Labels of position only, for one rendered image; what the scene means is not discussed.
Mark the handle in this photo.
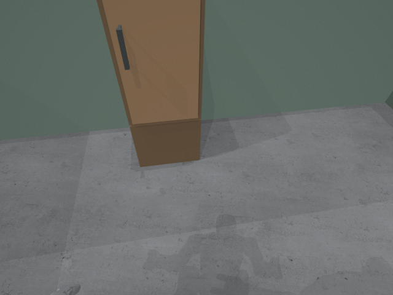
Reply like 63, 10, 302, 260
116, 25, 130, 70

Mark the cupboard door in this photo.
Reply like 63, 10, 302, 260
102, 0, 201, 124

